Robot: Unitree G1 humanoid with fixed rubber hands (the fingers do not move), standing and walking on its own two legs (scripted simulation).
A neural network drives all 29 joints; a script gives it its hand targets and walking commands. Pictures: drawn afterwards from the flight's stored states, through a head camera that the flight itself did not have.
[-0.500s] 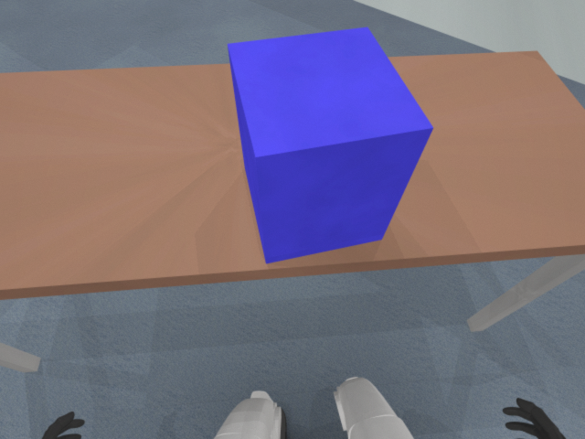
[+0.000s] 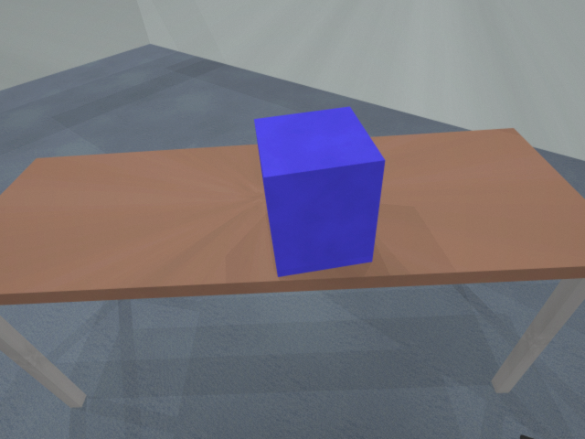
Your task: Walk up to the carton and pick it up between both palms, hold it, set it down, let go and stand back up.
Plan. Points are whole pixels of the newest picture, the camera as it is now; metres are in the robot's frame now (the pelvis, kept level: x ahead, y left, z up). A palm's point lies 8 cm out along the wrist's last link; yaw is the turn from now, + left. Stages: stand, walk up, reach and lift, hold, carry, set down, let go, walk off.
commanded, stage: walk up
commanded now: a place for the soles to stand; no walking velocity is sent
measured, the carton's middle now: (314, 191) +0.60 -0.03 +0.03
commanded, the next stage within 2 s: none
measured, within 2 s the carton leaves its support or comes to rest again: neither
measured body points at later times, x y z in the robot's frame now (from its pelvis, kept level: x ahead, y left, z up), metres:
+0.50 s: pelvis -0.06 -0.08 -0.03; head -0.08 -0.11 +0.41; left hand +0.04 +0.25 -0.10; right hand +0.00 -0.40 -0.14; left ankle -0.07 +0.10 -0.71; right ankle +0.00 -0.15 -0.74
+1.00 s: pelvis +0.00 -0.10 +0.00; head +0.02 -0.12 +0.45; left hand +0.06 +0.23 -0.07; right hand +0.06 -0.42 -0.11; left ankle +0.01 +0.05 -0.69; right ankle +0.00 -0.15 -0.74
